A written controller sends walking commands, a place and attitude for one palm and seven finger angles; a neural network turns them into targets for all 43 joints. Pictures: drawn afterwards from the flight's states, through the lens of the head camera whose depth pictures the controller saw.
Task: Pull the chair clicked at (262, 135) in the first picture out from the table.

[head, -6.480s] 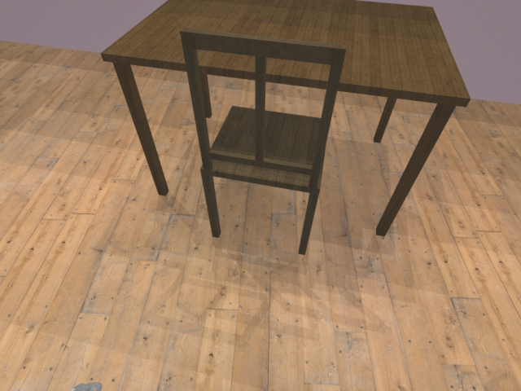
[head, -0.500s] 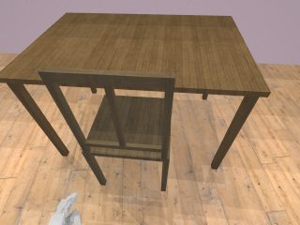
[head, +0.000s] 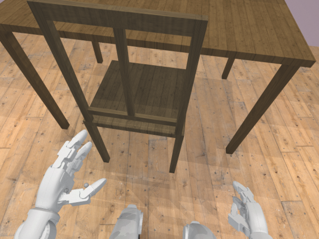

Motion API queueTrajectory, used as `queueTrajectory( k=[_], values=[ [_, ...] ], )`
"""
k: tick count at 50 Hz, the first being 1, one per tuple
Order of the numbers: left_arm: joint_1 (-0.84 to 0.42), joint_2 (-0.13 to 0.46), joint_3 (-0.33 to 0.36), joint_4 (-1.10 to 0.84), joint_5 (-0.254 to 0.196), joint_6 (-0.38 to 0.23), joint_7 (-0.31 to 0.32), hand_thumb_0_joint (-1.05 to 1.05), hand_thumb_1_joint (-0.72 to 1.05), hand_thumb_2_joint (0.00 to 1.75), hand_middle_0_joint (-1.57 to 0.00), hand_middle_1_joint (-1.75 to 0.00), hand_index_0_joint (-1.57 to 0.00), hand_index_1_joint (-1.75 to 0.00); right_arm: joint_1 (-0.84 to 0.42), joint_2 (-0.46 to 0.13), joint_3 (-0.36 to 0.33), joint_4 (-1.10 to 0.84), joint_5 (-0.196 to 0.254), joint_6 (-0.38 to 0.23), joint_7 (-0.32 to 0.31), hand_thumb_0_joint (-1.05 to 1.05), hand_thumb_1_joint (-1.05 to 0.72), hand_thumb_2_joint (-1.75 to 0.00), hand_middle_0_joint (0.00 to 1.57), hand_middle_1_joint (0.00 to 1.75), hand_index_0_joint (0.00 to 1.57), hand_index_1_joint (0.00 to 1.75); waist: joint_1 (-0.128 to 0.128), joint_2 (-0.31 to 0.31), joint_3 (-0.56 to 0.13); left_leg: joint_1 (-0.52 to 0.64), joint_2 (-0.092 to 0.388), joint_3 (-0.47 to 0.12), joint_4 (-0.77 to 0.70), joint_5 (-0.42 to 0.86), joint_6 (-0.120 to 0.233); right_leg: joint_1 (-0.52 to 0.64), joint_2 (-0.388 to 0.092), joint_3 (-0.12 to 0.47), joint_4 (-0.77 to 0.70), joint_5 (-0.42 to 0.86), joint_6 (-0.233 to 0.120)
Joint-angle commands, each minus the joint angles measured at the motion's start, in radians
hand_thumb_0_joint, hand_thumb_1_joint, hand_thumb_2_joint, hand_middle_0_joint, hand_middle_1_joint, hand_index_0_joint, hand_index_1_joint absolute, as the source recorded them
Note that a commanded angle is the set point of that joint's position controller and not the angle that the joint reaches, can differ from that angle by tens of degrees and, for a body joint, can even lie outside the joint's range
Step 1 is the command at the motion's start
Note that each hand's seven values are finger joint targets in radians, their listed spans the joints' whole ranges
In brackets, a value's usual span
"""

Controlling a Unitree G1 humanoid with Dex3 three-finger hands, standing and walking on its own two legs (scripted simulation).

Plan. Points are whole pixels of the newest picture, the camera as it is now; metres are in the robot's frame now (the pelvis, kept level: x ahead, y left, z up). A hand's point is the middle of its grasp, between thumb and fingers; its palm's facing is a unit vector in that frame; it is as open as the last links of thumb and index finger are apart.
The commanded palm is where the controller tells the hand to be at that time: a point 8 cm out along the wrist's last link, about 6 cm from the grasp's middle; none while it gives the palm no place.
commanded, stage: raise the hand toward the chair's back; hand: left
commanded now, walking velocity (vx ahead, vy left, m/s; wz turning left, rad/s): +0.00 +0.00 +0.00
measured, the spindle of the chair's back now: (126, 80) +0.56 +0.16 +0.04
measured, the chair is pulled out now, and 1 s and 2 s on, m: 0.00 0.00 0.00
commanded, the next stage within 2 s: aim the fingers beside a spindle in 1.44 s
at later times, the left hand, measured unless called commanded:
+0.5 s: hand (76, 171) +0.25 +0.21 +0.06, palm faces -0.06 -1.00 -0.05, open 15.5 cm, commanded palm +0.23 +0.27 +0.06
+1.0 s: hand (71, 158) +0.27 +0.22 +0.07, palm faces -0.06 -1.00 -0.07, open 16.9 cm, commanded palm +0.25 +0.28 +0.07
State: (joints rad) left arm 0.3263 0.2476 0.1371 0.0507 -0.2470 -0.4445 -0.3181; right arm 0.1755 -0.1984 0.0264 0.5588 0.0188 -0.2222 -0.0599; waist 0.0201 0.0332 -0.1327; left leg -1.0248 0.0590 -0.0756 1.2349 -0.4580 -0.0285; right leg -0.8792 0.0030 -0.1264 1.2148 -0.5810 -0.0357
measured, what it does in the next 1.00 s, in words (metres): stands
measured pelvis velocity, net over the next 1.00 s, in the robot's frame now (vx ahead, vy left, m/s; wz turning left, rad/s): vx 0.03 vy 0.02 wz -0.01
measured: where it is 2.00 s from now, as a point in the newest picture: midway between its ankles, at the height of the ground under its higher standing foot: outside the picture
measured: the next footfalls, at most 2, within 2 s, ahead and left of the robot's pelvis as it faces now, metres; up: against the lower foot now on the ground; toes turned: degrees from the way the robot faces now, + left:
none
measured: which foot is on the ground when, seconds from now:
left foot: down 0.00-1.00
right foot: down 0.00-1.00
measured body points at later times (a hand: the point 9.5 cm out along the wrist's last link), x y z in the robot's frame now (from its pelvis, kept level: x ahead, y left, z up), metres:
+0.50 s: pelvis +0.02 +0.03 +0.02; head +0.08 +0.05 +0.46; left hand +0.24 +0.26 +0.06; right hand +0.19 -0.22 -0.05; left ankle +0.08 +0.14 -0.63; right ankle +0.01 -0.10 -0.63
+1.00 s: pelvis +0.03 +0.02 +0.03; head +0.09 +0.03 +0.47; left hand +0.27 +0.28 +0.08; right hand +0.19 -0.22 -0.05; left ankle +0.08 +0.14 -0.63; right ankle +0.01 -0.10 -0.63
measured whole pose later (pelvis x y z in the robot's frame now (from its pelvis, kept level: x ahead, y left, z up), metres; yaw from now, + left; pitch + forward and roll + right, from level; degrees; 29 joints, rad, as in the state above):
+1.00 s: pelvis +0.03 +0.02 +0.03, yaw -1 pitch +14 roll -3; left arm 0.29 0.29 0.23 0.08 -0.28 -0.34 -0.33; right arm 0.24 -0.24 0.01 0.55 0.03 -0.19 -0.05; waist -0.03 0.04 -0.14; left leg -0.91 0.05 -0.03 1.11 -0.45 0.00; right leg -0.77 -0.01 -0.09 1.07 -0.54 0.00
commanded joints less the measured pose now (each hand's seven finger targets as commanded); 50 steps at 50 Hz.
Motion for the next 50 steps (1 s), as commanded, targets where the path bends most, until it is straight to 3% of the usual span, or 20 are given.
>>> queueTrajectory(
  k=[1,3,5,6,8,11,14,17,20,23,27,32,37,42,46,48,50],
  values=[
    [-0.026,0.125,0.099,-0.148,-0.042,0.051,-0.028,0.0,0.11,0.56,-0.12,-0.18,-0.12,-0.18,-0.039,-0.155,-0.08,-0.154,0.018,-0.054,-0.027,0.0,-0.9,-0.9,0.2,0.3,0.2,0.3,-0.02,0.012,-0.233,0.244,-0.045,0.041,-0.203,0.074,0.063,0.085,0.011,0.127,-0.313,0.043,0.021],
    [-0.022,0.132,0.127,-0.208,-0.049,0.066,-0.003,0.0,0.06,0.54,-0.12,-0.17,-0.12,-0.17,-0.04,-0.145,-0.084,-0.157,0.017,-0.05,-0.026,0.0,-0.9,-0.9,0.2,0.3,0.2,0.3,-0.011,0.001,-0.268,0.274,-0.045,0.043,-0.221,0.11,0.062,0.116,0.006,0.115,-0.311,0.085,0.025],
    [-0.003,0.107,0.121,-0.229,-0.044,0.059,0.032,0.0,0.01,0.52,-0.11,-0.16,-0.11,-0.16,-0.037,-0.132,-0.084,-0.153,0.012,-0.046,-0.021,0.0,-0.9,-0.9,0.2,0.3,0.2,0.3,-0.012,-0.015,-0.254,0.288,-0.044,0.039,-0.238,0.144,0.061,0.115,0.01,0.088,-0.294,0.139,0.025],
    [0.005,0.123,0.14,-0.21,-0.033,0.052,0.048,0.0,-0.01,0.51,-0.11,-0.16,-0.11,-0.16,-0.044,-0.13,-0.087,-0.146,0.011,-0.046,-0.02,0.0,-0.9,-0.9,0.2,0.3,0.2,0.3,-0.009,-0.018,-0.242,0.286,-0.041,0.037,-0.243,0.142,0.061,0.101,0.016,0.076,-0.286,0.135,0.024],
    [0.002,0.104,0.121,-0.221,-0.027,0.022,0.066,0.0,-0.06,0.49,-0.1,-0.15,-0.1,-0.15,-0.029,-0.131,-0.088,-0.139,0.008,-0.048,-0.015,0.0,-0.9,-0.9,0.2,0.3,0.2,0.3,-0.022,-0.009,-0.219,0.296,-0.04,0.036,-0.25,0.133,0.058,0.076,0.016,0.066,-0.281,0.129,0.023],
    [-0.01,0.103,0.094,-0.198,-0.009,-0.008,0.066,0.0,-0.13,0.46,-0.1,-0.14,-0.1,-0.14,-0.021,-0.146,-0.088,-0.139,0.007,-0.049,-0.01,0.0,-0.9,-0.9,0.2,0.3,0.2,0.3,-0.031,0.017,-0.173,0.286,-0.04,0.032,-0.257,0.097,0.055,0.037,0.019,0.055,-0.268,0.103,0.018],
    [-0.009,0.101,0.086,-0.212,-0.014,-0.024,0.051,0.0,-0.2,0.43,-0.09,-0.13,-0.09,-0.13,-0.004,-0.157,-0.09,-0.148,0.01,-0.05,-0.01,0.0,-0.9,-0.9,0.2,0.3,0.2,0.3,-0.039,0.017,-0.195,0.309,-0.04,0.034,-0.264,0.09,0.056,0.039,0.017,0.053,-0.271,0.107,0.017],
    [-0.016,0.117,0.095,-0.25,-0.02,-0.023,0.049,0.0,-0.27,0.4,-0.08,-0.12,-0.08,-0.12,0.006,-0.163,-0.091,-0.156,0.011,-0.05,-0.009,0.0,-0.9,-0.9,0.2,0.3,0.2,0.3,-0.038,0.044,-0.234,0.347,-0.04,0.028,-0.27,0.123,0.055,0.051,0.018,0.046,-0.262,0.145,0.016],
    [-0.011,0.109,0.09,-0.263,-0.018,-0.017,0.056,0.0,-0.34,0.37,-0.08,-0.11,-0.08,-0.11,0.007,-0.165,-0.091,-0.161,0.012,-0.045,-0.007,0.0,-0.9,-0.9,0.2,0.3,0.2,0.3,-0.04,0.047,-0.224,0.367,-0.037,0.022,-0.282,0.133,0.051,0.05,0.02,0.036,-0.26,0.159,0.016],
    [-0.013,0.113,0.084,-0.269,-0.005,-0.007,0.066,0.0,-0.41,0.34,-0.07,-0.09,-0.07,-0.09,0.009,-0.164,-0.088,-0.167,0.01,-0.036,-0.003,0.0,-0.9,-0.9,0.2,0.3,0.2,0.3,-0.041,0.087,-0.211,0.388,-0.035,0.014,-0.29,0.148,0.047,0.041,0.021,0.03,-0.256,0.173,0.013],
    [-0.033,0.121,0.09,-0.246,-0.001,0.014,0.061,0.0,-0.5,0.3,-0.06,-0.08,-0.06,-0.08,0.013,-0.169,-0.082,-0.176,0.011,-0.019,-0.004,0.0,-0.9,-0.9,0.2,0.3,0.2,0.3,-0.049,0.067,-0.193,0.385,-0.035,0.009,-0.297,0.13,0.048,0.041,0.026,0.027,-0.266,0.169,0.014],
    [-0.058,0.139,0.115,-0.235,-0.016,0.032,0.036,0.0,-0.5,0.3,-0.06,-0.08,-0.06,-0.08,0.019,-0.17,-0.076,-0.184,0.012,-0.007,-0.006,0.0,-0.9,-0.9,0.2,0.3,0.2,0.3,-0.052,0.048,-0.213,0.393,-0.037,0.016,-0.291,0.162,0.05,0.071,0.027,0.031,-0.28,0.2,0.016],
    [-0.078,0.153,0.134,-0.242,-0.025,0.031,0.017,0.0,-0.5,0.3,-0.06,-0.08,-0.06,-0.08,0.02,-0.17,-0.073,-0.181,0.011,-0.009,-0.006,0.0,-0.9,-0.9,0.2,0.3,0.2,0.3,-0.047,0.075,-0.235,0.418,-0.038,0.018,-0.288,0.209,0.049,0.089,0.027,0.033,-0.281,0.233,0.014],
    [-0.099,0.169,0.154,-0.185,-0.037,0.038,0.001,0.0,-0.5,0.3,-0.06,-0.08,-0.06,-0.08,0.019,-0.177,-0.071,-0.168,0.015,-0.012,-0.008,0.0,-0.9,-0.9,0.2,0.3,0.2,0.3,-0.054,0.048,-0.195,0.391,-0.04,0.021,-0.297,0.176,0.049,0.093,0.027,0.035,-0.301,0.209,0.017],
    [-0.103,0.192,0.186,-0.17,-0.05,0.038,-0.008,0.0,-0.5,0.3,-0.06,-0.08,-0.06,-0.08,0.019,-0.178,-0.076,-0.157,0.017,-0.019,-0.011,0.0,-0.9,-0.9,0.2,0.3,0.2,0.3,-0.048,0.035,-0.217,0.398,-0.042,0.029,-0.293,0.204,0.053,0.122,0.026,0.044,-0.313,0.236,0.019],
    [-0.111,0.182,0.174,-0.176,-0.053,0.034,-0.015,0.0,-0.5,0.3,-0.06,-0.08,-0.06,-0.08,0.023,-0.179,-0.074,-0.157,0.017,-0.023,-0.009,0.0,-0.9,-0.9,0.2,0.3,0.2,0.3,-0.049,0.063,-0.222,0.406,-0.044,0.032,-0.298,0.208,0.052,0.123,0.023,0.045,-0.314,0.24,0.019],
    [-0.098,0.168,0.166,-0.161,-0.056,0.033,-0.015,0.0,-0.5,0.3,-0.06,-0.08,-0.06,-0.08,0.024,-0.179,-0.077,-0.157,0.019,-0.024,-0.007,0.0,-0.9,-0.9,0.2,0.3,0.2,0.3,-0.05,0.041,-0.208,0.403,-0.044,0.032,-0.303,0.209,0.052,0.126,0.024,0.042,-0.318,0.242,0.02]
  ],
)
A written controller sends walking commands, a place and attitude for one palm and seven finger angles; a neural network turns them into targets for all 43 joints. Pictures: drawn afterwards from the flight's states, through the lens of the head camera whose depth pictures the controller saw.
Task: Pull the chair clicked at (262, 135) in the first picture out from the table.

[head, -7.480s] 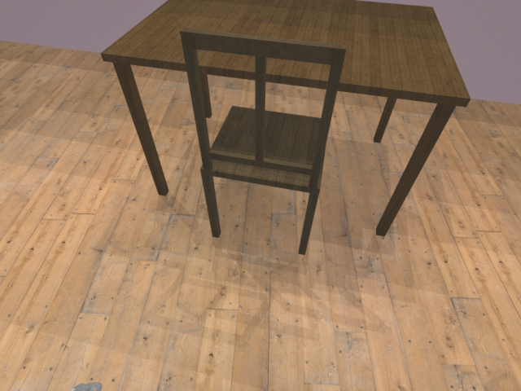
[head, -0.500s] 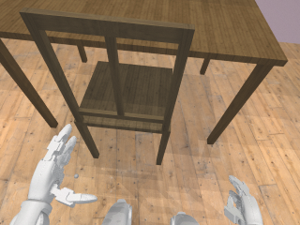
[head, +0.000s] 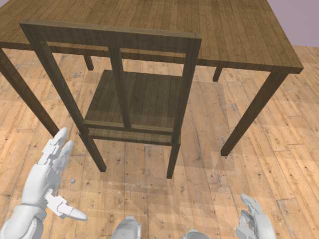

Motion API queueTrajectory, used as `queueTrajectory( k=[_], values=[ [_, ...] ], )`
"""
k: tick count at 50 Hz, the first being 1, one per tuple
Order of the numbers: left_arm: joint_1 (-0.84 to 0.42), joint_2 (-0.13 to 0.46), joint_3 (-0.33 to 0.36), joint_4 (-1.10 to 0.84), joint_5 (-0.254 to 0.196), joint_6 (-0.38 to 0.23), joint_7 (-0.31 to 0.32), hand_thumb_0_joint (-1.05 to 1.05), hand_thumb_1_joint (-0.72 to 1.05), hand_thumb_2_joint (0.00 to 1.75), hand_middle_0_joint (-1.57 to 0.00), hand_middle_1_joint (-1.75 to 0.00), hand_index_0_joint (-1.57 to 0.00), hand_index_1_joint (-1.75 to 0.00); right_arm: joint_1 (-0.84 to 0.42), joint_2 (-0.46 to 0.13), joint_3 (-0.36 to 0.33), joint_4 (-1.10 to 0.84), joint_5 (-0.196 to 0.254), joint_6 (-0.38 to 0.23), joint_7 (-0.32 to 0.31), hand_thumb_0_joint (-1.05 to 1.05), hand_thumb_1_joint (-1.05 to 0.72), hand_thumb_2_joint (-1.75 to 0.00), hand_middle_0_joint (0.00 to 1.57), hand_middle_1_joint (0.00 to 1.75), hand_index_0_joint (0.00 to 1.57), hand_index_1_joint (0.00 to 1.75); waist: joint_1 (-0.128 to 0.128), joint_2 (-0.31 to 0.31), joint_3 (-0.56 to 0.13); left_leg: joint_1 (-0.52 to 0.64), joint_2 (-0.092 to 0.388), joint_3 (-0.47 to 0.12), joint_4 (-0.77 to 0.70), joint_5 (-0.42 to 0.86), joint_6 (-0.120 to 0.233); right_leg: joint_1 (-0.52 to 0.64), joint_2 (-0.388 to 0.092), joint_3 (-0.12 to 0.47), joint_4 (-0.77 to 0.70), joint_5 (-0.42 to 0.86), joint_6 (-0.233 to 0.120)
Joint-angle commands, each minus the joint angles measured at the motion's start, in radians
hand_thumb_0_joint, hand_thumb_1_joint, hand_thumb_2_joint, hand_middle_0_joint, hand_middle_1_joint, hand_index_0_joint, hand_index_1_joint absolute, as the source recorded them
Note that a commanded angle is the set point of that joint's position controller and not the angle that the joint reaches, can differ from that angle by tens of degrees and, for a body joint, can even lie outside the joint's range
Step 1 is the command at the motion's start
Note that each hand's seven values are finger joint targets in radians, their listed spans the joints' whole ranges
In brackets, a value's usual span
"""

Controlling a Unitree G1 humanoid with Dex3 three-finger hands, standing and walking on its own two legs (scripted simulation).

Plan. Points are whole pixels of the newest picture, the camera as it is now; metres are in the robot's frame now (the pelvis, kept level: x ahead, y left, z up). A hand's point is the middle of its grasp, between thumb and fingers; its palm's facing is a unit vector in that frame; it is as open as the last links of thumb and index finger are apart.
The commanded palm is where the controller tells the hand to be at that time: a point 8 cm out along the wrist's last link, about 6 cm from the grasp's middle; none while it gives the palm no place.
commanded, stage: raise the hand toward the chair's back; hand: left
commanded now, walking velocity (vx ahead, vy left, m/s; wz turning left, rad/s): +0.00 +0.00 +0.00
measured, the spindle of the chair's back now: (122, 94) +0.53 +0.14 +0.01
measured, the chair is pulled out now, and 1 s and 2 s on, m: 0.00 0.00 0.00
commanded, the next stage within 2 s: aim the fingers beside a spindle in 0.44 s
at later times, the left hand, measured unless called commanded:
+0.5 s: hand (79, 180) +0.24 +0.19 +0.04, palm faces -0.05 -1.00 -0.06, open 16.9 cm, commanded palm +0.22 +0.25 +0.05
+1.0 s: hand (94, 166) +0.28 +0.17 +0.03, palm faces -0.08 -1.00 -0.05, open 16.9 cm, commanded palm +0.27 +0.23 +0.03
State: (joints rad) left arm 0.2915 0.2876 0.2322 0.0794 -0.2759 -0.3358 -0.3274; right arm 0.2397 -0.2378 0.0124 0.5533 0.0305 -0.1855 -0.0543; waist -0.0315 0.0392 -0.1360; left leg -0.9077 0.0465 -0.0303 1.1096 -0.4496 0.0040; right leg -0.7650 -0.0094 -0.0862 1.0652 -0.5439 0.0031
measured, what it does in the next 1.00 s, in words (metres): stands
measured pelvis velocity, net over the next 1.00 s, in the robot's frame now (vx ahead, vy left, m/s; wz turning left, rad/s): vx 0.00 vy -0.01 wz -0.01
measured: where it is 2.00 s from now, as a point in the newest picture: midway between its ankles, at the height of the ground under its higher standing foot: outside the picture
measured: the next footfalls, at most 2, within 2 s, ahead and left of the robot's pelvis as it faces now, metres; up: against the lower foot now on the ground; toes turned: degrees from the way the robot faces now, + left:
none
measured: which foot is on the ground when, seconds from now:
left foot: down 0.00-1.00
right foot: down 0.00-1.00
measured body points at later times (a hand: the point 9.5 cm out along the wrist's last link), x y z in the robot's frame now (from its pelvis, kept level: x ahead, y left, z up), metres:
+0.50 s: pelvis +0.00 -0.01 +0.00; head +0.06 -0.01 +0.45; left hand +0.24 +0.25 +0.05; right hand +0.17 -0.25 -0.08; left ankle +0.05 +0.11 -0.66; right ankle -0.01 -0.13 -0.66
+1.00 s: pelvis +0.00 -0.01 -0.01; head +0.07 +0.00 +0.44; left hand +0.28 +0.22 +0.03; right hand +0.15 -0.26 -0.09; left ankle +0.05 +0.11 -0.66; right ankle -0.01 -0.13 -0.66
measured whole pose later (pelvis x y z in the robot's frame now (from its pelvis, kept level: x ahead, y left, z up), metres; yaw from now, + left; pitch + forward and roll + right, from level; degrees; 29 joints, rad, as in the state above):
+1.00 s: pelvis +0.00 -0.01 -0.01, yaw -1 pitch +16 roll -2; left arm 0.12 0.25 0.19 0.23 -0.24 -0.38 -0.27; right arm 0.24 -0.25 0.01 0.56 0.02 -0.17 -0.04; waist -0.05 0.04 -0.14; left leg -0.96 0.05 -0.02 1.13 -0.45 0.00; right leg -0.84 -0.01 -0.07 1.12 -0.56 -0.01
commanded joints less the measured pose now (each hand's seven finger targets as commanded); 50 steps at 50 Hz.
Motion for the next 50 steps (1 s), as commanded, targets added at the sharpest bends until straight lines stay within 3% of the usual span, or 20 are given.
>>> queueTrajectory(
  k=[1,6,7,10,21,27,29,31,33,36,39,40,42,44,46,47,50],
  values=[
    [-0.056,0.139,0.083,-0.169,-0.024,-0.073,-0.004,0.0,-0.5,0.3,-0.06,-0.08,-0.06,-0.08,-0.045,-0.14,-0.066,-0.146,0.006,-0.06,-0.013,0.0,-0.9,-0.9,0.2,0.3,0.2,0.3,0.003,0.029,-0.202,0.275,-0.032,-0.011,-0.172,0.198,0.022,0.013,0.037,0.007,-0.172,0.203,-0.018],
    [-0.066,0.151,0.092,-0.172,-0.025,-0.093,0.0,0.0,-0.5,0.3,-0.06,-0.08,-0.06,-0.08,-0.039,-0.141,-0.069,-0.14,0.007,-0.063,-0.012,0.0,-0.9,-0.9,0.2,0.3,0.2,0.3,0.001,0.017,-0.203,0.262,-0.033,-0.001,-0.168,0.193,0.023,0.025,0.034,0.018,-0.178,0.201,-0.016],
    [-0.065,0.146,0.09,-0.18,-0.027,-0.1,0.002,0.0,-0.5,0.3,-0.06,-0.08,-0.06,-0.08,-0.04,-0.139,-0.069,-0.142,0.005,-0.065,-0.011,0.0,-0.9,-0.9,0.2,0.3,0.2,0.3,0.003,0.044,-0.208,0.268,-0.035,0.001,-0.169,0.194,0.023,0.024,0.032,0.02,-0.175,0.203,-0.016],
    [-0.068,0.139,0.08,-0.18,-0.022,-0.11,0.008,0.0,-0.5,0.3,-0.06,-0.08,-0.06,-0.08,-0.042,-0.138,-0.069,-0.14,0.007,-0.065,-0.008,0.0,-0.9,-0.9,0.2,0.3,0.2,0.3,0.0,0.054,-0.196,0.275,-0.032,0.002,-0.171,0.194,0.021,0.014,0.031,0.016,-0.174,0.203,-0.017],
    [-0.075,0.139,0.082,-0.14,-0.028,-0.107,-0.006,0.0,-0.5,0.3,-0.06,-0.08,-0.06,-0.08,-0.045,-0.137,-0.067,-0.137,0.006,-0.06,-0.012,0.0,-0.9,-0.9,0.2,0.3,0.2,0.3,-0.006,0.009,-0.194,0.252,-0.034,0.006,-0.16,0.197,0.027,0.036,0.03,0.03,-0.185,0.222,-0.011],
    [-0.085,0.137,0.081,-0.161,-0.03,-0.114,-0.011,0.0,-0.5,0.3,-0.06,-0.08,-0.06,-0.08,-0.045,-0.134,-0.066,-0.137,0.006,-0.061,-0.011,0.0,-0.9,-0.9,0.2,0.3,0.2,0.3,-0.006,0.023,-0.214,0.27,-0.035,0.006,-0.153,0.227,0.028,0.039,0.028,0.029,-0.175,0.259,-0.011],
    [-0.108,0.108,0.048,-0.156,-0.028,-0.117,-0.014,0.0,-0.5,0.3,-0.06,-0.08,-0.06,-0.08,-0.045,-0.135,-0.064,-0.136,0.004,-0.065,-0.011,0.0,-0.9,-0.9,0.2,0.3,0.2,0.3,-0.014,0.028,-0.204,0.264,-0.035,0.005,-0.149,0.215,0.026,0.019,0.026,0.027,-0.169,0.248,-0.01],
    [-0.148,0.119,0.049,-0.121,-0.021,-0.118,-0.009,0.0,-0.5,0.3,-0.06,-0.08,-0.06,-0.08,-0.04,-0.141,-0.062,-0.126,0.002,-0.064,-0.012,0.0,-0.9,-0.9,0.2,0.3,0.2,0.3,-0.024,0.0,-0.187,0.239,-0.032,0.002,-0.137,0.189,0.028,-0.004,0.028,0.03,-0.167,0.217,-0.01],
    [-0.185,0.105,0.03,-0.112,-0.017,-0.124,-0.009,0.0,-0.5,0.3,-0.06,-0.08,-0.06,-0.08,-0.037,-0.143,-0.061,-0.127,0.002,-0.066,-0.012,0.0,-0.9,-0.9,0.2,0.3,0.2,0.3,-0.028,0.016,-0.184,0.238,-0.033,0.002,-0.134,0.173,0.026,-0.022,0.026,0.033,-0.165,0.2,-0.011],
    [-0.236,0.151,0.062,-0.1,-0.007,-0.128,0.001,0.0,-0.5,0.3,-0.06,-0.08,-0.06,-0.08,-0.031,-0.151,-0.06,-0.121,-0.001,-0.065,-0.014,0.0,-0.9,-0.9,0.2,0.3,0.2,0.3,-0.019,0.031,-0.215,0.232,-0.03,0.0,-0.128,0.165,0.026,-0.023,0.025,0.037,-0.154,0.179,-0.015],
    [-0.22,0.112,0.029,-0.119,-0.004,-0.128,0.011,0.0,-0.5,0.3,-0.06,-0.08,-0.06,-0.08,-0.031,-0.145,-0.061,-0.134,-0.001,-0.066,-0.007,0.0,-0.9,-0.9,0.2,0.3,0.2,0.3,-0.007,0.051,-0.262,0.271,-0.029,-0.002,-0.136,0.209,0.024,-0.012,0.024,0.026,-0.137,0.223,-0.018],
    [-0.222,0.102,0.015,-0.123,-0.002,-0.124,0.017,0.0,-0.5,0.3,-0.06,-0.08,-0.06,-0.08,-0.033,-0.145,-0.06,-0.139,-0.001,-0.064,-0.005,0.0,-0.9,-0.9,0.2,0.3,0.2,0.3,-0.009,0.055,-0.263,0.269,-0.03,0.001,-0.133,0.21,0.024,-0.013,0.022,0.028,-0.137,0.227,-0.017],
    [-0.237,0.116,0.033,-0.078,0.007,-0.114,0.036,0.0,-0.5,0.3,-0.06,-0.08,-0.06,-0.08,-0.027,-0.148,-0.061,-0.133,-0.002,-0.052,-0.003,0.0,-0.9,-0.9,0.2,0.3,0.2,0.3,-0.015,0.005,-0.246,0.238,-0.028,-0.001,-0.13,0.196,0.024,-0.023,0.025,0.027,-0.134,0.218,-0.013],
    [-0.261,0.099,0.017,-0.081,0.01,-0.117,0.046,0.0,-0.5,0.3,-0.06,-0.08,-0.06,-0.08,-0.03,-0.146,-0.059,-0.137,-0.004,-0.047,0.002,0.0,-0.9,-0.9,0.2,0.3,0.2,0.3,-0.014,0.032,-0.247,0.238,-0.03,0.002,-0.13,0.188,0.022,-0.029,0.023,0.028,-0.131,0.212,-0.015],
    [-0.259,0.135,0.053,-0.037,0.02,-0.114,0.059,0.0,-0.5,0.3,-0.06,-0.08,-0.06,-0.08,-0.027,-0.152,-0.06,-0.132,-0.004,-0.034,0.002,0.0,-0.9,-0.9,0.2,0.3,0.2,0.3,-0.01,0.006,-0.229,0.211,-0.027,0.001,-0.129,0.171,0.021,-0.033,0.026,0.027,-0.13,0.191,-0.017],
    [-0.297,0.108,0.025,-0.052,0.02,-0.121,0.061,0.0,-0.5,0.3,-0.06,-0.08,-0.06,-0.08,-0.026,-0.151,-0.059,-0.135,-0.006,-0.032,0.003,0.0,-0.9,-0.9,0.2,0.3,0.2,0.3,-0.019,0.006,-0.241,0.214,-0.028,0.002,-0.122,0.173,0.023,-0.041,0.024,0.03,-0.125,0.199,-0.014],
    [-0.327,0.1,0.017,-0.034,0.019,-0.13,0.064,0.0,-0.5,0.3,-0.06,-0.08,-0.06,-0.08,-0.02,-0.151,-0.059,-0.133,-0.006,-0.026,0.005,0.0,-0.9,-0.9,0.2,0.3,0.2,0.3,-0.022,0.008,-0.253,0.212,-0.028,0.006,-0.115,0.171,0.023,-0.043,0.023,0.035,-0.124,0.199,-0.014]
  ],
)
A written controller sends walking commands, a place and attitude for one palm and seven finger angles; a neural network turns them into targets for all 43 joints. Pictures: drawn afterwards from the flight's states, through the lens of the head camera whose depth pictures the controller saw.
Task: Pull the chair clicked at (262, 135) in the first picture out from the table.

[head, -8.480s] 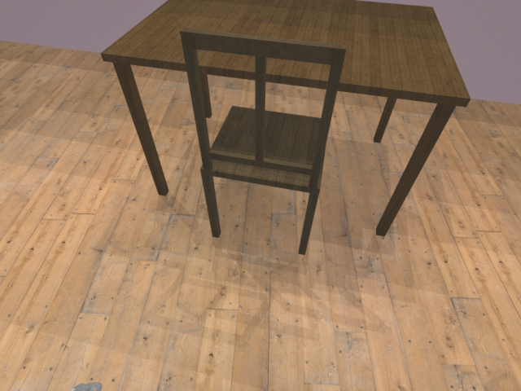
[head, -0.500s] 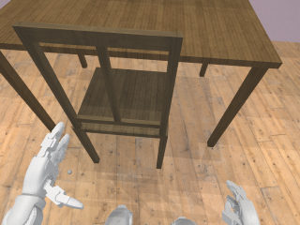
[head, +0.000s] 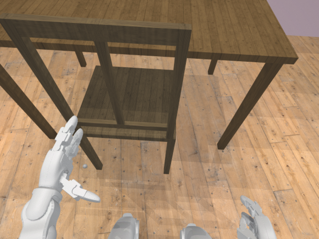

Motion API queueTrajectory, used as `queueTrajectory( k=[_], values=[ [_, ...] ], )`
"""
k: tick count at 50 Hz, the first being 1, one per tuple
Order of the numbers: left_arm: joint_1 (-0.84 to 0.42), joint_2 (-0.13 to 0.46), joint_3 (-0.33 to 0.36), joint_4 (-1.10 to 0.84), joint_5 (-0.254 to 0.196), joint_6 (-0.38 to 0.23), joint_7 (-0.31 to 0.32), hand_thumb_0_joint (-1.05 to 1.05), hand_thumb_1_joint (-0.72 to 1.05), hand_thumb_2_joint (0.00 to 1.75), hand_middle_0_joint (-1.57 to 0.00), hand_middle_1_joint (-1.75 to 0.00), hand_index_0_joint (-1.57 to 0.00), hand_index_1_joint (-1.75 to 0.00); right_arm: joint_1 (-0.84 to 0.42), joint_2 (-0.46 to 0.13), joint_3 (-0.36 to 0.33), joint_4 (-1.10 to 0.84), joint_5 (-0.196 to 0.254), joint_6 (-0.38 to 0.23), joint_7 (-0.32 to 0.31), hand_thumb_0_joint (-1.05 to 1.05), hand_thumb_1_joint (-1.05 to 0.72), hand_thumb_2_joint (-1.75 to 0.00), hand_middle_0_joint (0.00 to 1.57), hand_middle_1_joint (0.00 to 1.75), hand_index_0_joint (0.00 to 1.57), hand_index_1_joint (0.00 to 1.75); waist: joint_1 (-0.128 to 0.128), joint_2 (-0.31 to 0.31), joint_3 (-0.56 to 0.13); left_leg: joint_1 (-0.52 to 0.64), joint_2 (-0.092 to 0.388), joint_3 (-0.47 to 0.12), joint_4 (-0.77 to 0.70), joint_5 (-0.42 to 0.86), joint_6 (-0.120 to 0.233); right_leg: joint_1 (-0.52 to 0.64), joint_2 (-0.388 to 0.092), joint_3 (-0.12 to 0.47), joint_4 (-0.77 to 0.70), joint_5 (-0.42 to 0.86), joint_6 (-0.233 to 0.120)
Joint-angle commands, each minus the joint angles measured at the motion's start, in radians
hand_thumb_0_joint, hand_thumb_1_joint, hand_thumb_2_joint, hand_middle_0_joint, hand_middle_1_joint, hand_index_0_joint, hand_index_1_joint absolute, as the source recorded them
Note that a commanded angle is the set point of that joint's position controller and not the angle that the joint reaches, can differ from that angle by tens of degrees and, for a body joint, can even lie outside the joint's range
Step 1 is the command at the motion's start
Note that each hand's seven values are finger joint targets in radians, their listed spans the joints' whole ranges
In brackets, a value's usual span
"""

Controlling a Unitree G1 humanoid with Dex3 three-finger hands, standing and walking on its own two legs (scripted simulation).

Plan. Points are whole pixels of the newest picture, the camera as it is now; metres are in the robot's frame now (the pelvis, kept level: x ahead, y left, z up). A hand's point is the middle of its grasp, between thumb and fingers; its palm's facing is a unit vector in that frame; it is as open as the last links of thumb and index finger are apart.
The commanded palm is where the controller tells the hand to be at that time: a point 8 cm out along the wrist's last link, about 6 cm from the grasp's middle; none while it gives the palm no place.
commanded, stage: aim the fingers beside a spindle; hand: left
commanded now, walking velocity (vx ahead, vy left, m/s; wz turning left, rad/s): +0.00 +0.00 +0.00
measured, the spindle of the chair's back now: (113, 91) +0.53 +0.15 +0.02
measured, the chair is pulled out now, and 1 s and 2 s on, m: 0.00 0.00 0.00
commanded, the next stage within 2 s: push the fingers through the gap in 1.54 s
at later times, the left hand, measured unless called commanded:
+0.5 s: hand (98, 152) +0.33 +0.16 +0.02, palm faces -0.08 -1.00 -0.04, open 17.0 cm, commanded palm +0.31 +0.21 +0.01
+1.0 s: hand (114, 137) +0.38 +0.13 -0.01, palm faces -0.08 -1.00 -0.05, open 17.0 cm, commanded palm +0.36 +0.19 +0.00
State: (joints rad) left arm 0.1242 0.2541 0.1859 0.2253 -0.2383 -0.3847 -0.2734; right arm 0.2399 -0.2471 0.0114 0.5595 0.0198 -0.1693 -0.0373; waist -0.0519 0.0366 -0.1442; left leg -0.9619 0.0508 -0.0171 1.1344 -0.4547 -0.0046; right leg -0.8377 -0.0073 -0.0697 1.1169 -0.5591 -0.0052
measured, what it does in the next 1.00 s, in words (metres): stands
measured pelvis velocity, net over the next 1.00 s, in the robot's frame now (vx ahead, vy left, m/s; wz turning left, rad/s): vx -0.01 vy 0.00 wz -0.02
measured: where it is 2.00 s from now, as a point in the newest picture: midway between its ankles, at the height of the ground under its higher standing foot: outside the picture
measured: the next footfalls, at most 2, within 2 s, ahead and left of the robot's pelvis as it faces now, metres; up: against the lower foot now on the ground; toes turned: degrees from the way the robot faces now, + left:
none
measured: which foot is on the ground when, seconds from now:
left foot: down 0.00-1.00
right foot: down 0.00-1.00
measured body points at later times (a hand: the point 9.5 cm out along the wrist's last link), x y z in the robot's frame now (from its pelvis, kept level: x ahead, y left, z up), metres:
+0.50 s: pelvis +0.00 +0.00 -0.01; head +0.09 +0.01 +0.43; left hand +0.32 +0.22 +0.02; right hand +0.14 -0.25 -0.11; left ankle +0.05 +0.12 -0.65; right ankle -0.01 -0.12 -0.65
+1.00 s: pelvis -0.01 +0.00 -0.03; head +0.10 +0.00 +0.40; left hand +0.38 +0.19 +0.00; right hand +0.10 -0.26 -0.15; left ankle +0.05 +0.12 -0.65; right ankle -0.01 -0.12 -0.65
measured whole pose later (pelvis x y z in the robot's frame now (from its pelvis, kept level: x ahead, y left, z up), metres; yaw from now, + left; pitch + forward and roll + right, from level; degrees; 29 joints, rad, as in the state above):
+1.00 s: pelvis -0.01 +0.00 -0.03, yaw -1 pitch +22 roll -2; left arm -0.34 0.23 0.17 0.60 -0.13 -0.44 -0.14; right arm 0.24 -0.25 0.00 0.59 0.00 -0.04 0.00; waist -0.08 0.04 -0.16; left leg -1.18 0.06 -0.01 1.27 -0.48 -0.01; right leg -1.06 0.00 -0.06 1.28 -0.60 -0.01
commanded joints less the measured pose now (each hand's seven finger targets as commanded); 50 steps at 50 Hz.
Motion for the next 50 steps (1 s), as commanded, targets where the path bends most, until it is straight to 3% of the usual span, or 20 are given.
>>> queueTrajectory(
  k=[1,3,7,10,11,16,23,24,31,34,39,42,46,48,50],
  values=[
    [-0.174,0.147,0.071,-0.171,-0.013,-0.084,0.012,0.0,-0.5,0.3,-0.06,-0.08,-0.06,-0.08,-0.02,-0.145,-0.059,-0.136,0.004,-0.041,-0.013,0.0,-0.9,-0.9,0.2,0.3,0.2,0.3,-0.005,0.005,-0.246,0.258,-0.029,-0.009,-0.135,0.169,0.032,0.021,0.023,0.018,-0.171,0.204,-0.007],
    [-0.211,0.135,0.053,-0.168,-0.012,-0.092,0.01,0.0,-0.5,0.3,-0.06,-0.08,-0.06,-0.08,-0.014,-0.145,-0.059,-0.13,0.004,-0.041,-0.011,0.0,-0.9,-0.9,0.2,0.3,0.2,0.3,-0.005,0.035,-0.26,0.269,-0.03,-0.01,-0.13,0.176,0.031,0.014,0.021,0.021,-0.166,0.212,-0.009],
    [-0.21,0.119,0.035,-0.161,-0.003,-0.093,0.018,0.0,-0.5,0.3,-0.06,-0.08,-0.06,-0.08,-0.007,-0.145,-0.064,-0.127,0.001,-0.036,-0.007,0.0,-0.9,-0.9,0.2,0.3,0.2,0.3,0.0,0.038,-0.308,0.302,-0.026,-0.015,-0.122,0.243,0.03,0.013,0.02,0.014,-0.141,0.272,-0.012],
    [-0.244,0.129,0.048,-0.134,0.0,-0.087,0.032,0.0,-0.5,0.3,-0.06,-0.08,-0.06,-0.08,-0.005,-0.146,-0.064,-0.121,0.0,-0.023,-0.003,0.0,-0.9,-0.9,0.2,0.3,0.2,0.3,-0.002,0.022,-0.29,0.273,-0.027,-0.013,-0.117,0.212,0.028,-0.001,0.02,0.015,-0.14,0.25,-0.009],
    [-0.246,0.137,0.058,-0.108,0.004,-0.085,0.036,0.0,-0.5,0.3,-0.06,-0.08,-0.06,-0.08,-0.001,-0.148,-0.063,-0.118,-0.001,-0.017,-0.003,0.0,-0.9,-0.9,0.2,0.3,0.2,0.3,-0.005,-0.009,-0.27,0.255,-0.025,-0.018,-0.116,0.207,0.029,-0.005,0.024,0.013,-0.138,0.245,-0.01],
    [-0.332,0.119,0.034,-0.115,0.02,-0.101,0.05,0.0,-0.5,0.3,-0.06,-0.08,-0.06,-0.08,0.001,-0.143,-0.065,-0.118,-0.003,-0.004,0.002,0.0,-0.9,-0.9,0.2,0.3,0.2,0.3,-0.006,0.044,-0.319,0.271,-0.027,-0.016,-0.095,0.228,0.029,-0.02,0.02,0.019,-0.115,0.258,-0.014],
    [-0.391,0.105,0.019,-0.048,0.037,-0.099,0.064,0.0,-0.5,0.3,-0.06,-0.08,-0.06,-0.08,0.008,-0.147,-0.067,-0.11,-0.005,0.018,0.007,0.0,-0.9,-0.9,0.2,0.3,0.2,0.3,-0.013,0.012,-0.319,0.253,-0.024,-0.022,-0.081,0.216,0.025,-0.055,0.021,0.016,-0.098,0.248,-0.014],
    [-0.416,0.083,-0.008,-0.053,0.041,-0.099,0.066,0.0,-0.5,0.3,-0.06,-0.08,-0.06,-0.08,0.005,-0.144,-0.066,-0.113,-0.005,0.02,0.009,0.0,-0.9,-0.9,0.2,0.3,0.2,0.3,-0.017,0.034,-0.325,0.254,-0.027,-0.018,-0.075,0.21,0.026,-0.062,0.019,0.019,-0.098,0.243,-0.014],
    [-0.51,0.124,0.029,-0.005,0.06,-0.11,0.101,0.0,-0.5,0.3,-0.06,-0.08,-0.06,-0.08,0.014,-0.146,-0.066,-0.105,-0.01,0.044,0.013,0.0,-0.9,-0.9,0.2,0.3,0.2,0.3,-0.014,0.017,-0.35,0.222,-0.027,-0.022,-0.052,0.196,0.027,-0.077,0.023,0.024,-0.077,0.229,-0.018],
    [-0.56,0.087,-0.006,0.024,0.071,-0.116,0.108,0.0,-0.5,0.3,-0.06,-0.08,-0.06,-0.08,0.017,-0.141,-0.066,-0.099,-0.011,0.054,0.018,0.0,-0.9,-0.9,0.2,0.3,0.2,0.3,-0.024,0.027,-0.353,0.226,-0.026,-0.021,-0.043,0.191,0.025,-0.106,0.021,0.024,-0.07,0.224,-0.017],
    [-0.633,0.095,-0.001,0.08,0.08,-0.118,0.12,0.0,-0.5,0.3,-0.06,-0.08,-0.06,-0.08,0.031,-0.146,-0.067,-0.086,-0.013,0.07,0.021,0.0,-0.9,-0.9,0.2,0.3,0.2,0.3,-0.034,0.004,-0.373,0.197,-0.029,-0.021,-0.024,0.176,0.028,-0.112,0.022,0.029,-0.063,0.219,-0.016],
    [-0.662,0.104,0.009,0.104,0.087,-0.123,0.124,0.0,-0.5,0.3,-0.06,-0.08,-0.06,-0.08,0.038,-0.145,-0.068,-0.083,-0.014,0.076,0.023,0.0,-0.9,-0.9,0.2,0.3,0.2,0.3,-0.029,0.035,-0.394,0.205,-0.028,-0.022,-0.014,0.193,0.026,-0.128,0.022,0.03,-0.047,0.229,-0.02],
    [-0.734,0.106,0.011,0.152,0.09,-0.129,0.136,0.0,-0.5,0.3,-0.06,-0.08,-0.06,-0.08,0.049,-0.145,-0.067,-0.075,-0.016,0.085,0.025,0.0,-0.9,-0.9,0.2,0.3,0.2,0.3,-0.044,0.01,-0.395,0.165,-0.031,-0.018,0.005,0.174,0.031,-0.137,0.024,0.036,-0.042,0.219,-0.017],
    [-0.754,0.143,0.046,0.188,0.096,-0.131,0.14,0.0,-0.5,0.3,-0.06,-0.08,-0.06,-0.08,0.057,-0.149,-0.068,-0.067,-0.017,0.092,0.026,0.0,-0.9,-0.9,0.2,0.3,0.2,0.3,-0.038,0.005,-0.396,0.152,-0.031,-0.016,0.007,0.164,0.028,-0.132,0.023,0.04,-0.041,0.213,-0.018],
    [-0.731,0.133,0.041,0.142,0.097,-0.137,0.14,0.0,-0.5,0.3,-0.06,-0.08,-0.06,-0.08,0.06,-0.145,-0.071,-0.081,-0.019,0.095,0.03,0.0,-0.9,-0.9,0.2,0.3,0.2,0.3,-0.02,0.042,-0.464,0.197,-0.031,-0.014,0.005,0.225,0.027,-0.107,0.023,0.041,-0.027,0.268,-0.021]
  ],
)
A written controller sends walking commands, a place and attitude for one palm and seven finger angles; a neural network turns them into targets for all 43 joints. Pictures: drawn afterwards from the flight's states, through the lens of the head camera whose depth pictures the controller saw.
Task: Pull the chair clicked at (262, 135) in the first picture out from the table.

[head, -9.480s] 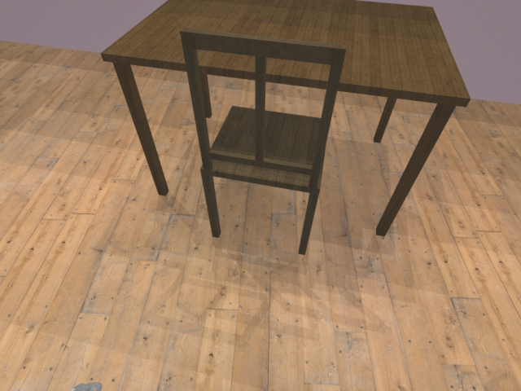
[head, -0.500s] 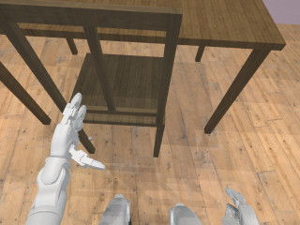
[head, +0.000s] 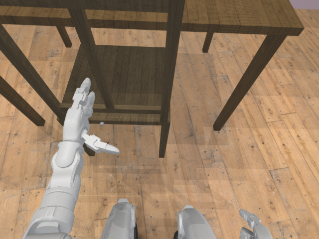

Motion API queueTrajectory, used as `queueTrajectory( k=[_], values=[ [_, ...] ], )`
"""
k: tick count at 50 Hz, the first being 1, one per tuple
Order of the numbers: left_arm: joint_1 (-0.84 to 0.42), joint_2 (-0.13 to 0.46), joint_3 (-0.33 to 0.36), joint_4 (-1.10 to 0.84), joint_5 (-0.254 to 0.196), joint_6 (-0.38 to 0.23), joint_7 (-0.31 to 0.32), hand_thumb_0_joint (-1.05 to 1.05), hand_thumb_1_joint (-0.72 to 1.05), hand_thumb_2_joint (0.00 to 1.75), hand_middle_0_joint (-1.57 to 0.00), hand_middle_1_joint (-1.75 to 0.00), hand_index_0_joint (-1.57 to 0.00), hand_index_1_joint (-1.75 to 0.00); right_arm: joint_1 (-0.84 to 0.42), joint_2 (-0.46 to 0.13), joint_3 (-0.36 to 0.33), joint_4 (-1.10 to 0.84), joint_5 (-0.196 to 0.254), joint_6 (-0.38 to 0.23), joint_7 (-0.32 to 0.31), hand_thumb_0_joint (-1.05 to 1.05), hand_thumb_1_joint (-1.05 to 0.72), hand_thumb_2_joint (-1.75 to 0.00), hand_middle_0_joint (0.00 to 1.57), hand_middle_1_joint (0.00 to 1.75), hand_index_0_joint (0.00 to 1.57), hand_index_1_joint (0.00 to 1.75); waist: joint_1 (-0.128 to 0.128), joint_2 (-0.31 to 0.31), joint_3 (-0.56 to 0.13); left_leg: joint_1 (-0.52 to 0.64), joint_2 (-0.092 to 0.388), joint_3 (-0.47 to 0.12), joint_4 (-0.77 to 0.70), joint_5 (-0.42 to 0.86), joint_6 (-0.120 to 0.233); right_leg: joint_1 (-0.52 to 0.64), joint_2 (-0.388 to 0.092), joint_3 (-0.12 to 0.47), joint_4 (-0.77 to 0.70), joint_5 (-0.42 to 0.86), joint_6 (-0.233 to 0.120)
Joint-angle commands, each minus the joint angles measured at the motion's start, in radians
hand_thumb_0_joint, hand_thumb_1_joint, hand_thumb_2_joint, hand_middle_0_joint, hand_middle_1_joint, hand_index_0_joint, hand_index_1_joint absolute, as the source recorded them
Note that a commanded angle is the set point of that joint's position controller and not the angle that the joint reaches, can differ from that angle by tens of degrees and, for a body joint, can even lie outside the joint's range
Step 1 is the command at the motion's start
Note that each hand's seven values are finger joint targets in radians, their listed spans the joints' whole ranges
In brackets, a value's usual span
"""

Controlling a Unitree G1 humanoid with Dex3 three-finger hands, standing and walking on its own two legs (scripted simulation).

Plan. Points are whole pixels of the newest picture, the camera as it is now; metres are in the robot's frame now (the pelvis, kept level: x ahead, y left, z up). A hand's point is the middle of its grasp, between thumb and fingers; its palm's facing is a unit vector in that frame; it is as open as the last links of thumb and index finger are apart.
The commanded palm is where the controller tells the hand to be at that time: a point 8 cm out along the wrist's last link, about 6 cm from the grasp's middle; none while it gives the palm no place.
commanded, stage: aim the fingers beside a spindle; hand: left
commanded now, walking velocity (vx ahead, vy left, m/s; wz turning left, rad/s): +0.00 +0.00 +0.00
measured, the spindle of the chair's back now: (97, 71) +0.54 +0.17 +0.05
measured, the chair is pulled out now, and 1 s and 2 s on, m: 0.00 0.00 0.00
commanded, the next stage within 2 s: push the fingers through the gap in 0.54 s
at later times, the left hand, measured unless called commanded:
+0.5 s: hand (100, 127) +0.38 +0.15 +0.02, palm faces -0.04 -1.00 -0.06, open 17.0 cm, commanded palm +0.36 +0.20 +0.03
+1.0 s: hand (101, 113) +0.42 +0.15 +0.03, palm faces -0.05 -1.00 -0.06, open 17.0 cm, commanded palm +0.40 +0.20 +0.03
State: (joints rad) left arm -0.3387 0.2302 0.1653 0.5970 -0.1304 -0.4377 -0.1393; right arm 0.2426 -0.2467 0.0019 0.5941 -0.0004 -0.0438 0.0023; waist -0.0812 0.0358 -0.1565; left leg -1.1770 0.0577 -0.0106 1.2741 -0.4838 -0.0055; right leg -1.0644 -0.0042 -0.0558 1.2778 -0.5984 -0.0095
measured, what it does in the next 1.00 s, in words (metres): stands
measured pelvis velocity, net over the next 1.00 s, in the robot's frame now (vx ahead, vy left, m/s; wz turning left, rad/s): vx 0.00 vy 0.00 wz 0.00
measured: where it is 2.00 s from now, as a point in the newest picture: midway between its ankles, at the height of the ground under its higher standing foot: outside the picture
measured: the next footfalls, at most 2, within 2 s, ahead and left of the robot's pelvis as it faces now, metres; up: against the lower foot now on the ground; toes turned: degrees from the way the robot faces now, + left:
none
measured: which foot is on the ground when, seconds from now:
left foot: down 0.00-1.00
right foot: down 0.00-1.00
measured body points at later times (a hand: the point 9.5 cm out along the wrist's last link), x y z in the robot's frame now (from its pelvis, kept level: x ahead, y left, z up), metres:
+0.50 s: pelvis +0.00 +0.00 +0.00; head +0.11 +0.00 +0.44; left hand +0.38 +0.20 +0.03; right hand +0.13 -0.26 -0.11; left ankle +0.06 +0.12 -0.62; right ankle +0.01 -0.12 -0.62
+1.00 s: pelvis +0.00 +0.00 +0.00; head +0.12 +0.01 +0.43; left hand +0.41 +0.20 +0.03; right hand +0.10 -0.25 -0.12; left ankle +0.06 +0.12 -0.62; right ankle +0.01 -0.12 -0.62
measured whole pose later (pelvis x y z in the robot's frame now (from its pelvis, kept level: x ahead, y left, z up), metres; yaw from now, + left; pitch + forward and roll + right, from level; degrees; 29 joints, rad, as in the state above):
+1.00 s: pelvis +0.00 +0.00 +0.00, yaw +0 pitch +23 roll -2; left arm -0.45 0.25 0.19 0.69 -0.12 -0.45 -0.14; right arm 0.25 -0.25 0.00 0.60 0.00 -0.01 0.01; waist -0.09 0.04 -0.16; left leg -1.21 0.06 -0.01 1.29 -0.49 0.00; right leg -1.09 0.00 -0.05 1.29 -0.60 -0.01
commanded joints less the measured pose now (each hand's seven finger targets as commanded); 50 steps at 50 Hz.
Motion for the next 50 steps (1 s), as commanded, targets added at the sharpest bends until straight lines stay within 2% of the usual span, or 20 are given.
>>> queueTrajectory(
  k=[1,2,4,7,8,11,15,17,18,24,26,28,31,33,36,38,40,42,44,50],
  values=[
    [-0.23,0.155,0.063,-0.243,-0.011,-0.082,0.008,0.0,-0.5,0.3,-0.06,-0.08,-0.06,-0.08,0.061,-0.147,-0.064,-0.125,0.002,-0.028,-0.006,0.0,-0.9,-0.9,0.2,0.3,0.2,0.3,0.019,0.061,-0.481,0.436,-0.038,-0.021,-0.135,0.291,0.025,0.128,0.021,0.023,-0.179,0.337,-0.02],
    [-0.203,0.138,0.058,-0.243,-0.019,-0.076,0.008,0.0,-0.5,0.3,-0.06,-0.08,-0.06,-0.08,0.062,-0.145,-0.064,-0.125,0.002,-0.023,-0.002,0.0,-0.9,-0.9,0.2,0.3,0.2,0.3,0.012,0.029,-0.483,0.441,-0.038,-0.02,-0.138,0.307,0.026,0.146,0.021,0.021,-0.188,0.363,-0.015],
    [-0.159,0.167,0.084,-0.226,-0.024,-0.066,0.006,0.0,-0.5,0.3,-0.06,-0.08,-0.06,-0.08,0.06,-0.146,-0.064,-0.128,0.007,-0.012,-0.002,0.0,-0.9,-0.9,0.2,0.3,0.2,0.3,0.018,-0.016,-0.441,0.381,-0.04,-0.009,-0.145,0.267,0.028,0.18,0.023,0.031,-0.201,0.353,-0.01],
    [-0.172,0.15,0.066,-0.223,-0.024,-0.066,0.002,0.0,-0.5,0.3,-0.06,-0.08,-0.06,-0.08,0.056,-0.146,-0.062,-0.126,0.011,-0.007,-0.003,0.0,-0.9,-0.9,0.2,0.3,0.2,0.3,0.001,-0.029,-0.396,0.346,-0.041,-0.003,-0.14,0.232,0.033,0.164,0.022,0.035,-0.208,0.336,-0.007],
    [-0.194,0.167,0.078,-0.234,-0.024,-0.073,0.003,0.0,-0.5,0.3,-0.06,-0.08,-0.06,-0.08,0.057,-0.147,-0.063,-0.12,0.011,-0.006,-0.005,0.0,-0.9,-0.9,0.2,0.3,0.2,0.3,0.001,-0.004,-0.393,0.355,-0.039,-0.005,-0.14,0.227,0.031,0.148,0.021,0.034,-0.204,0.324,-0.009],
    [-0.197,0.132,0.038,-0.286,-0.026,-0.095,0.0,0.0,-0.5,0.3,-0.06,-0.08,-0.06,-0.08,0.054,-0.144,-0.066,-0.126,0.011,-0.013,-0.006,0.0,-0.9,-0.9,0.2,0.3,0.2,0.3,-0.003,0.028,-0.405,0.397,-0.039,-0.009,-0.141,0.245,0.031,0.133,0.022,0.03,-0.203,0.324,-0.012],
    [-0.172,0.095,0.001,-0.292,-0.027,-0.101,0.0,0.0,-0.5,0.3,-0.06,-0.08,-0.06,-0.08,0.05,-0.141,-0.068,-0.118,0.01,-0.018,-0.006,0.0,-0.9,-0.9,0.2,0.3,0.2,0.3,-0.009,0.015,-0.404,0.419,-0.038,-0.015,-0.144,0.247,0.03,0.124,0.021,0.023,-0.211,0.32,-0.011],
    [-0.179,0.112,0.019,-0.256,-0.026,-0.097,0.004,0.0,-0.5,0.3,-0.06,-0.08,-0.06,-0.08,0.051,-0.146,-0.067,-0.107,0.01,-0.016,-0.009,0.0,-0.9,-0.9,0.2,0.3,0.2,0.3,-0.017,-0.02,-0.369,0.39,-0.039,-0.014,-0.138,0.222,0.033,0.118,0.021,0.026,-0.217,0.306,-0.008],
    [-0.172,0.154,0.064,-0.238,-0.025,-0.097,0.008,0.0,-0.5,0.3,-0.06,-0.08,-0.06,-0.08,0.049,-0.15,-0.066,-0.106,0.01,-0.013,-0.01,0.0,-0.9,-0.9,0.2,0.3,0.2,0.3,-0.003,-0.022,-0.363,0.363,-0.041,-0.011,-0.139,0.205,0.031,0.13,0.021,0.029,-0.216,0.294,-0.009],
    [-0.222,0.15,0.059,-0.234,-0.017,-0.104,0.005,0.0,-0.5,0.3,-0.06,-0.08,-0.06,-0.08,0.034,-0.145,-0.06,-0.121,0.008,-0.007,-0.01,0.0,-0.9,-0.9,0.2,0.3,0.2,0.3,-0.002,0.014,-0.381,0.37,-0.045,-0.009,-0.132,0.195,0.031,0.119,0.021,0.034,-0.21,0.277,-0.012],
    [-0.262,0.124,0.022,-0.244,-0.022,-0.107,-0.005,0.0,-0.5,0.3,-0.06,-0.08,-0.06,-0.08,0.039,-0.143,-0.059,-0.123,0.01,-0.013,-0.011,0.0,-0.9,-0.9,0.2,0.3,0.2,0.3,-0.017,0.026,-0.391,0.389,-0.041,-0.015,-0.127,0.208,0.033,0.102,0.024,0.031,-0.202,0.282,-0.013],
    [-0.234,0.163,0.063,-0.233,-0.028,-0.101,-0.011,0.0,-0.5,0.3,-0.06,-0.08,-0.06,-0.08,0.042,-0.149,-0.063,-0.118,0.01,-0.011,-0.013,0.0,-0.9,-0.9,0.2,0.3,0.2,0.3,-0.004,0.013,-0.406,0.389,-0.041,-0.014,-0.127,0.223,0.031,0.126,0.023,0.034,-0.206,0.303,-0.013],
    [-0.186,0.143,0.045,-0.253,-0.03,-0.091,-0.02,0.0,-0.5,0.3,-0.06,-0.08,-0.06,-0.08,0.044,-0.147,-0.062,-0.129,0.011,-0.013,-0.009,0.0,-0.9,-0.9,0.2,0.3,0.2,0.3,0.006,0.04,-0.434,0.422,-0.04,-0.017,-0.133,0.272,0.029,0.133,0.024,0.026,-0.194,0.342,-0.017],
    [-0.167,0.133,0.043,-0.244,-0.036,-0.078,-0.02,0.0,-0.5,0.3,-0.06,-0.08,-0.06,-0.08,0.041,-0.145,-0.061,-0.128,0.011,-0.007,-0.007,0.0,-0.9,-0.9,0.2,0.3,0.2,0.3,0.001,0.004,-0.415,0.402,-0.04,-0.013,-0.133,0.263,0.03,0.142,0.024,0.027,-0.203,0.346,-0.012],
    [-0.28,0.127,0.024,-0.213,-0.026,-0.079,-0.015,0.0,-0.5,0.3,-0.06,-0.08,-0.06,-0.08,0.048,-0.146,-0.057,-0.114,0.013,-0.007,-0.011,0.0,-0.9,-0.9,0.2,0.3,0.2,0.3,-0.026,0.004,-0.358,0.364,-0.04,-0.018,-0.125,0.206,0.033,0.09,0.026,0.027,-0.204,0.284,-0.011],
    [-0.348,0.165,0.056,-0.189,-0.018,-0.087,-0.006,0.0,-0.5,0.3,-0.06,-0.08,-0.06,-0.08,0.053,-0.151,-0.059,-0.095,0.009,-0.009,-0.016,0.0,-0.9,-0.9,0.2,0.3,0.2,0.3,-0.029,0.018,-0.366,0.375,-0.038,-0.026,-0.122,0.187,0.029,0.064,0.025,0.024,-0.204,0.251,-0.014],
    [-0.38,0.148,0.043,-0.193,-0.015,-0.097,-0.003,0.0,-0.5,0.3,-0.06,-0.08,-0.06,-0.08,0.056,-0.149,-0.059,-0.096,0.005,-0.014,-0.017,0.0,-0.9,-0.9,0.2,0.3,0.2,0.3,-0.028,0.03,-0.405,0.389,-0.04,-0.026,-0.117,0.199,0.03,0.07,0.024,0.027,-0.2,0.256,-0.014],
    [-0.384,0.186,0.078,-0.183,-0.013,-0.103,0.002,0.0,-0.5,0.3,-0.06,-0.08,-0.06,-0.08,0.068,-0.154,-0.06,-0.088,0.002,-0.015,-0.017,0.0,-0.9,-0.9,0.2,0.3,0.2,0.3,-0.016,0.055,-0.44,0.42,-0.038,-0.031,-0.118,0.241,0.025,0.073,0.024,0.024,-0.189,0.284,-0.018],
    [-0.376,0.151,0.051,-0.14,-0.009,-0.093,-0.001,0.0,-0.5,0.3,-0.06,-0.08,-0.06,-0.08,0.071,-0.151,-0.058,-0.09,0.002,-0.01,-0.011,0.0,-0.9,-0.9,0.2,0.3,0.2,0.3,-0.022,0.046,-0.426,0.417,-0.038,-0.033,-0.124,0.24,0.024,0.064,0.026,0.017,-0.19,0.282,-0.018],
    [-0.439,0.175,0.076,-0.071,0.002,-0.069,0.01,0.0,-0.5,0.3,-0.06,-0.08,-0.06,-0.08,0.097,-0.156,-0.062,-0.081,0.001,0.008,-0.007,0.0,-0.9,-0.9,0.2,0.3,0.2,0.3,-0.032,0.022,-0.429,0.4,-0.036,-0.031,-0.122,0.245,0.026,0.062,0.027,0.017,-0.19,0.291,-0.015]
  ],
)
